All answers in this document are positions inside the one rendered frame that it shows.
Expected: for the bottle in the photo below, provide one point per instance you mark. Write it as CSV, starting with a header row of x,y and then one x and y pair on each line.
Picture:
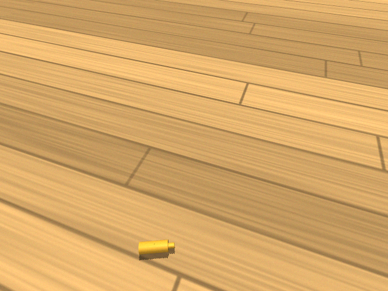
x,y
158,246

